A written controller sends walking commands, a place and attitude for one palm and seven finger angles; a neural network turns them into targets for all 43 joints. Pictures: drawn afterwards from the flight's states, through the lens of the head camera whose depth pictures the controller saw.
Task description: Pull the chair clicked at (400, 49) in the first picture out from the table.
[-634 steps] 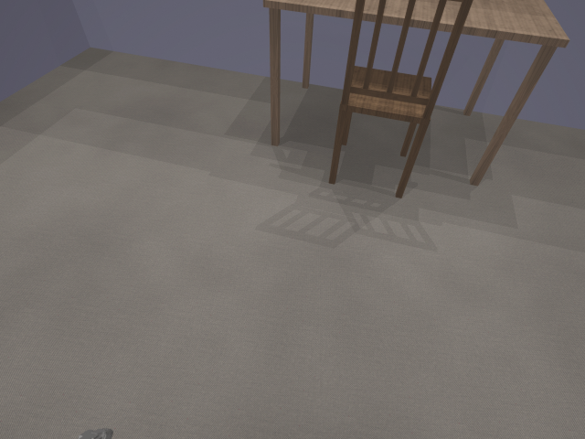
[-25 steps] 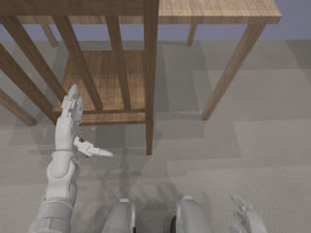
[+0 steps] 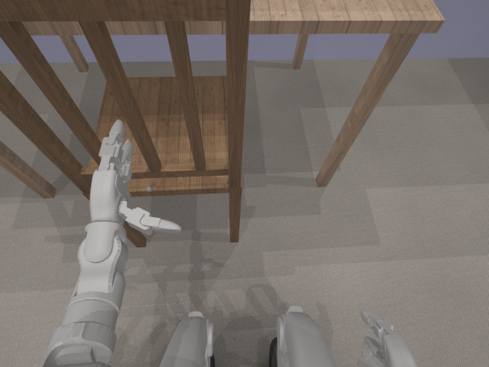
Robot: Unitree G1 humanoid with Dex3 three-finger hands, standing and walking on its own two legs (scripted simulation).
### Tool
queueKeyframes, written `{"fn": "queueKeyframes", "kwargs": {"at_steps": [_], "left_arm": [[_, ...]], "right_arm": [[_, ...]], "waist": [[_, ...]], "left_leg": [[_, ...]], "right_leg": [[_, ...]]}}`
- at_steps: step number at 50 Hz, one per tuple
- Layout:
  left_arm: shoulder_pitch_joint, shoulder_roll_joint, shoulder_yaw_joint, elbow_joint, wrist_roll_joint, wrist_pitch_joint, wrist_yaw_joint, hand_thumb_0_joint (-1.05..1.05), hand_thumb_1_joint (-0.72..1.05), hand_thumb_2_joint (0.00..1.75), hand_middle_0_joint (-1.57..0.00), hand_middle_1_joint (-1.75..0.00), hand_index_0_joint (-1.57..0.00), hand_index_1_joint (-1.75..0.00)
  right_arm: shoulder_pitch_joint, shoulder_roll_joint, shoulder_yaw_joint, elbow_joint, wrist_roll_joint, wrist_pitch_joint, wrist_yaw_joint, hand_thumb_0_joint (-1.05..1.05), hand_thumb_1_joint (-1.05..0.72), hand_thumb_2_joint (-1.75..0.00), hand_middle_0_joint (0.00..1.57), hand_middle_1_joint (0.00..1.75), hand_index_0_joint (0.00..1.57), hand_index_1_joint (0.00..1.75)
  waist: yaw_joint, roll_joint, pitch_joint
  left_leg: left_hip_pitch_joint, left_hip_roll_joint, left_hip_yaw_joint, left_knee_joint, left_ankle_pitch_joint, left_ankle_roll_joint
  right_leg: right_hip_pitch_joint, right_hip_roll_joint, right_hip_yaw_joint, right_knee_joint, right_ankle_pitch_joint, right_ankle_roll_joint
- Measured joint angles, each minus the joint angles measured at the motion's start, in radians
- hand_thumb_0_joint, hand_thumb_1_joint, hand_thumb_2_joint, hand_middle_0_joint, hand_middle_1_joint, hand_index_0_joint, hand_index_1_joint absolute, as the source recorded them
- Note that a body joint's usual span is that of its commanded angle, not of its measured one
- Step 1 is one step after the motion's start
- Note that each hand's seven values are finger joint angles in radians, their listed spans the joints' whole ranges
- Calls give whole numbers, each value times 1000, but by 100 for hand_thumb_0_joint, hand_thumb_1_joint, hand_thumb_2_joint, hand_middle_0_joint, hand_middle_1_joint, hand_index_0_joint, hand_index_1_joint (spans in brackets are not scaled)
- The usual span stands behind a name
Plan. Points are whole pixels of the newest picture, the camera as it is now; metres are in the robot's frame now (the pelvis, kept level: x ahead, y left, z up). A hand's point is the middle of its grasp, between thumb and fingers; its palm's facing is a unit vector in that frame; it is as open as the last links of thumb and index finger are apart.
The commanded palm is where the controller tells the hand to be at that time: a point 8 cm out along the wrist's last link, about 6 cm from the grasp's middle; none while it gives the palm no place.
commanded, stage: push the fingers through the gap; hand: left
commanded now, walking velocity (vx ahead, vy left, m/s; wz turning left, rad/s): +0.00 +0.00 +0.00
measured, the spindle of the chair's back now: (132, 115) +0.51 +0.20 +0.06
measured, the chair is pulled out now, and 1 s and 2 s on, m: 0.00 0.00 0.00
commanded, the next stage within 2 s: hook a spindle and tug to test in 1.24 s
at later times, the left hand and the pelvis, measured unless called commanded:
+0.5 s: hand (152, 160) +0.44 +0.16 +0.02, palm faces +0.09 -1.00 -0.04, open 16.9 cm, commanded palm +0.41 +0.21 +0.02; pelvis +0.00 +0.00 +0.00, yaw +0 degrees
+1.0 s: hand (153, 142) +0.48 +0.17 +0.02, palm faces +0.08 -1.00 -0.03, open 16.9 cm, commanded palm +0.44 +0.21 +0.02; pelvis +0.00 +0.01 +0.00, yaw -1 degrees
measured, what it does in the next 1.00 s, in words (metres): stands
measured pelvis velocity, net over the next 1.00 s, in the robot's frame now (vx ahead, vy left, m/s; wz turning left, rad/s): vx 0.00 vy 0.01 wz -0.02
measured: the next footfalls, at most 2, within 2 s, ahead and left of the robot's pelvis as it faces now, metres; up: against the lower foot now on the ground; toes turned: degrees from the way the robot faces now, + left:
none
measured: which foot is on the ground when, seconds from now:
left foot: down 0.00-1.00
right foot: down 0.00-1.00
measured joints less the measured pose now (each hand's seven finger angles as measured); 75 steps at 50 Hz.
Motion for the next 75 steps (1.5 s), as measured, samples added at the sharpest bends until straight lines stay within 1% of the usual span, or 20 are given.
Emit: {"fn": "queueKeyframes", "kwargs": {"at_steps": [8, 15, 20, 27, 35, 45, 52, 56, 63, 69, 72, 75], "left_arm": [[-88, 22, 29, 82, 5, -20, -2, -1, -50, 30, -6, -8, -6, -8], [-136, 37, 57, 143, 10, -21, 0, -1, -50, 30, -6, -8, -5, -8], [-184, 50, 80, 203, 23, -38, 2, -1, -50, 30, -6, -8, -6, -8], [-261, 84, 118, 291, 31, -52, -11, -1, -50, 30, -6, -8, -6, -8], [-333, 114, 147, 375, 40, -61, -28, -1, -50, 30, -6, -8, -6, -8], [-407, 135, 164, 427, 55, -70, -26, -1, -50, 30, -6, -8, -6, -8], [-373, 122, 161, 405, 57, -63, -15, -1, -50, 30, -6, -8, -6, -8], [-360, 112, 164, 394, 60, -71, -7, -1, -50, 30, -6, -8, -6, -8], [-360, 114, 155, 394, 60, -83, -8, -1, -50, 30, -6, -8, -6, -8], [-371, 119, 154, 411, 57, -76, -15, -1, -50, 30, -6, -8, -6, -9], [-377, 120, 151, 416, 56, -81, -16, -1, -50, 30, -7, -11, -7, -11], [-389, 122, 148, 425, 58, -81, -15, -1, -50, 30, -9, -18, -9, -19]], "right_arm": [[22, -5, -3, 23, -4, 3, 0, 0, -90, -90, 21, 30, 21, 30], [43, -13, -9, 30, -6, 15, 4, 0, -90, -90, 21, 30, 21, 30], [50, -15, -8, 39, -10, 22, 5, 0, -90, -90, 21, 30, 21, 30], [55, -16, -4, 42, -15, 31, 7, 0, -90, -90, 21, 30, 21, 30], [64, -18, 0, 43, -21, 49, 14, 0, -90, -90, 21, 30, 21, 30], [76, -15, 0, 47, -32, 76, 25, 0, -90, -90, 21, 30, 21, 30], [92, -10, 1, 36, -30, 100, 35, 0, -90, -90, 21, 30, 21, 30], [90, -7, 4, 37, -31, 101, 35, 0, -90, -90, 21, 30, 21, 30], [78, -6, 2, 37, -33, 101, 34, 0, -90, -90, 21, 30, 21, 30], [66, -11, 3, 30, -31, 103, 31, 0, -90, -90, 21, 30, 21, 30], [62, -12, 2, 30, -31, 102, 29, 0, -90, -90, 21, 30, 21, 30], [58, -13, 2, 31, -32, 102, 29, 0, -90, -90, 21, 30, 21, 30]], "waist": [[-15, 0, 2], [-29, 3, 4], [-39, 3, 5], [-54, 0, 8], [-65, 2, 9], [-82, 6, 9], [-80, 8, 9], [-80, 6, 10], [-77, 4, 8], [-76, 2, 8], [-75, 1, 9], [-76, 2, 11]], "left_leg": [[-15, 2, -2, 2, 3, -2], [-19, 5, 2, -5, 8, -3], [-25, 6, 2, -5, 10, -3], [-42, 9, 0, 2, 10, -3], [-58, 11, 1, 9, 8, 0], [-85, 11, 0, 22, 4, 5], [-68, 14, 8, 8, 4, 9], [-61, 14, 9, 3, 6, 10], [-59, 12, 5, 6, 5, 9], [-64, 10, 3, 9, 5, 10], [-67, 10, 1, 12, 4, 10], [-74, 9, -1, 17, 4, 9]], "right_leg": [[-14, 2, -2, 0, 4, -2], [-21, 6, 2, -6, 10, -3], [-28, 7, 2, -6, 12, -3], [-43, 10, 1, -2, 14, -4], [-58, 12, 2, 0, 17, -1], [-80, 13, 2, 3, 18, 4], [-66, 16, 10, -12, 23, 8], [-59, 16, 10, -18, 24, 10], [-54, 15, 7, -17, 23, 9], [-57, 13, 5, -14, 22, 9], [-60, 13, 4, -11, 21, 9], [-65, 11, 1, -7, 20, 9]]}}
